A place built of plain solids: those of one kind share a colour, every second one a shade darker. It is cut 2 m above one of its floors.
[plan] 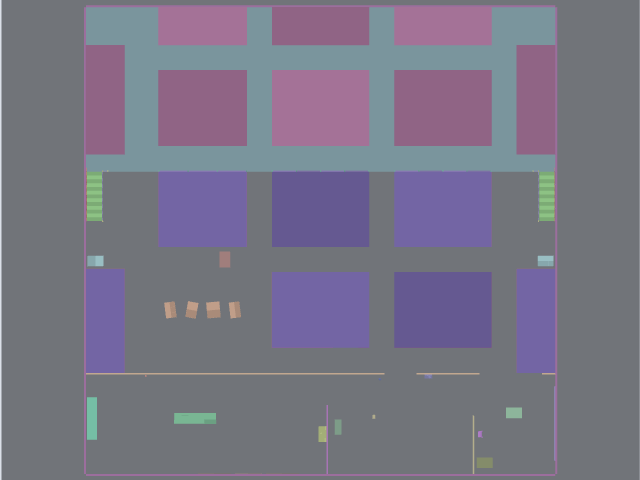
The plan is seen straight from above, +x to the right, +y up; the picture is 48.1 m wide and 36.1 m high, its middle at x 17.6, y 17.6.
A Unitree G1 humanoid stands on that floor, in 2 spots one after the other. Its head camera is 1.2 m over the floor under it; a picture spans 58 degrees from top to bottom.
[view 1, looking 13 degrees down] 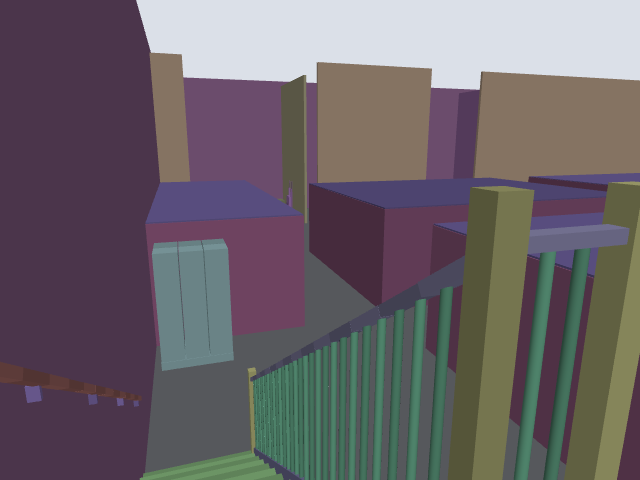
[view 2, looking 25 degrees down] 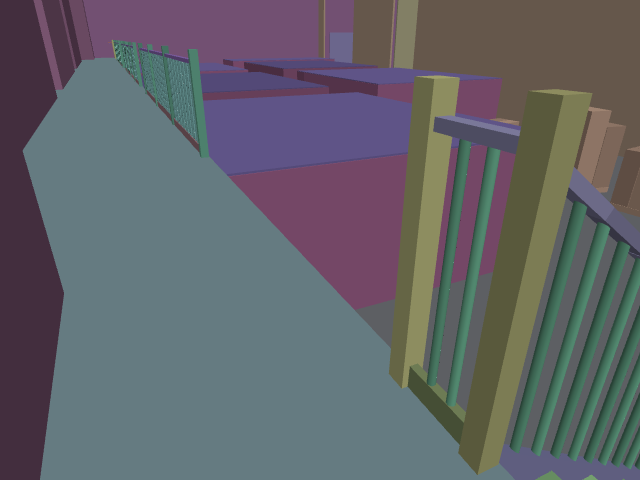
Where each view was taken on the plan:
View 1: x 34.68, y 23.53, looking -108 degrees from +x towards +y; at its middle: units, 13.85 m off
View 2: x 0.61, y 23.63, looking -25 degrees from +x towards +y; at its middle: units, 5.88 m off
